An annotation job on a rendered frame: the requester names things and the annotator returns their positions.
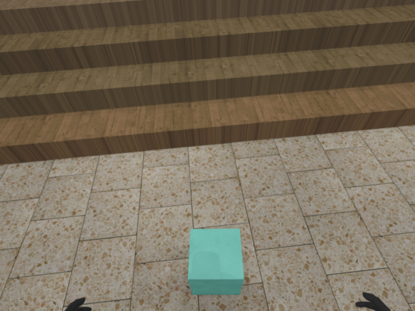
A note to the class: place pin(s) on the left robot hand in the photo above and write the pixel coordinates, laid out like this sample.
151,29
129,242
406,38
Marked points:
74,306

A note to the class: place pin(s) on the carton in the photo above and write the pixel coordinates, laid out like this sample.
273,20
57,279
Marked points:
215,262

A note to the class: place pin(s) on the right robot hand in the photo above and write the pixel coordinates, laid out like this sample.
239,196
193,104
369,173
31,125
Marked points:
374,304

